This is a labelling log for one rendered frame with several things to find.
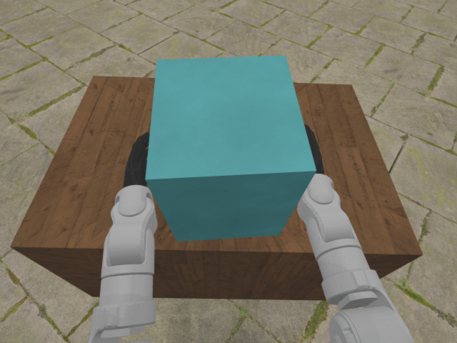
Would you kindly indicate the left robot hand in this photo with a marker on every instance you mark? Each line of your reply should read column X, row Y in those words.
column 135, row 172

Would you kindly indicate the carton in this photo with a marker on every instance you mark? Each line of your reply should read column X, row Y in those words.
column 228, row 153

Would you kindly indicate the right robot upper arm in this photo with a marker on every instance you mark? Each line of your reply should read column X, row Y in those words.
column 368, row 325

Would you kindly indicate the pedestal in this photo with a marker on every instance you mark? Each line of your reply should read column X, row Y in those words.
column 66, row 225

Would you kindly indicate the robot left forearm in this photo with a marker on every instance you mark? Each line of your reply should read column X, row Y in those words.
column 126, row 297

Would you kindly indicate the right robot hand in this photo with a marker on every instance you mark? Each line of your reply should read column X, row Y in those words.
column 315, row 151

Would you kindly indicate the robot right forearm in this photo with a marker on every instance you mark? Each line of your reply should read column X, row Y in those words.
column 348, row 280

